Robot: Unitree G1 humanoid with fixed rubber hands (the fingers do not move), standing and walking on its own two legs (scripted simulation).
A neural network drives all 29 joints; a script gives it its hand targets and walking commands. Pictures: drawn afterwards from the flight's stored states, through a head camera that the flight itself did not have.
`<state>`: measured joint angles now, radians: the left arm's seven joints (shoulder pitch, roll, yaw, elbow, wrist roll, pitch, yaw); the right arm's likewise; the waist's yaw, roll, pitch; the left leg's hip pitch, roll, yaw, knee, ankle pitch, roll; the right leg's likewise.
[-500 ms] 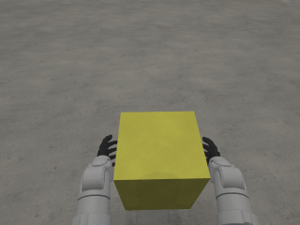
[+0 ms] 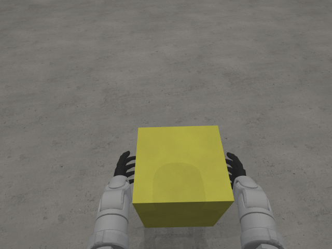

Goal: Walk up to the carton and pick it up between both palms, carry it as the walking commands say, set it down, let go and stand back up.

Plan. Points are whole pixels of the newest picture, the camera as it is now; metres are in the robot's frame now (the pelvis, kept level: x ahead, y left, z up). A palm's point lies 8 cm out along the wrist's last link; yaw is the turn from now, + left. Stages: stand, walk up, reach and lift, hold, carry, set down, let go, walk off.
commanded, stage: set down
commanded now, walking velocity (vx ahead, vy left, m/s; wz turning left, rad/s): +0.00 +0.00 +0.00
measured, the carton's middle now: (178, 180) +0.31 -0.03 -0.08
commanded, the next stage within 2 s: none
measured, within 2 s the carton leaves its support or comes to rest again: neither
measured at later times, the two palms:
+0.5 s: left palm (131, 185) +0.33 +0.12 -0.12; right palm (230, 182) +0.32 -0.19 -0.12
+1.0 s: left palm (136, 186) +0.36 +0.11 -0.21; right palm (222, 186) +0.34 -0.19 -0.21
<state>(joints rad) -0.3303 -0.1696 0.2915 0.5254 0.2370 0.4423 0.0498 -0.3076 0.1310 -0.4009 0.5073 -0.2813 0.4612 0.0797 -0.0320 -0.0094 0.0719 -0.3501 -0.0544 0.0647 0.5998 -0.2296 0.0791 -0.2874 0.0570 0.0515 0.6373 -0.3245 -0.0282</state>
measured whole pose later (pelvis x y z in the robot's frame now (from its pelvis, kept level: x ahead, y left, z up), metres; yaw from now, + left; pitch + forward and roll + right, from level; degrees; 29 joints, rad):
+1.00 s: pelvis -0.04 -0.03 -0.13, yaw +2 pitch +30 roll -1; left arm -0.66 -0.06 0.31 0.64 0.16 0.22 0.06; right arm -0.60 0.07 -0.40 0.63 -0.10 0.22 -0.04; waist -0.04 0.01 -0.07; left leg -1.42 -0.03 0.01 1.27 -0.38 0.04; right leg -1.34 0.08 -0.06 1.32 -0.51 -0.07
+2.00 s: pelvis -0.10 -0.02 -0.27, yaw +0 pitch +24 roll -1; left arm -1.22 0.09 0.30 0.53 0.03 0.31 0.17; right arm -1.19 -0.17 -0.33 0.60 0.02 0.29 -0.06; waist -0.03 0.01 0.56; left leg -1.78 -0.04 0.03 1.80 -0.45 0.04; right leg -1.70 0.08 -0.08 1.87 -0.60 -0.07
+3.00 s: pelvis -0.09 -0.03 -0.38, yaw +0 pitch +29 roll +1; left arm -1.52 0.25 0.26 0.97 -0.11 0.23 0.15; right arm -1.43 -0.30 -0.14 0.90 0.09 0.28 -0.12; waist 0.00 0.04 0.53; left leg -2.16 -0.06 0.04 2.15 -0.50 0.01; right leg -2.08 0.08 -0.10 2.24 -0.66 -0.09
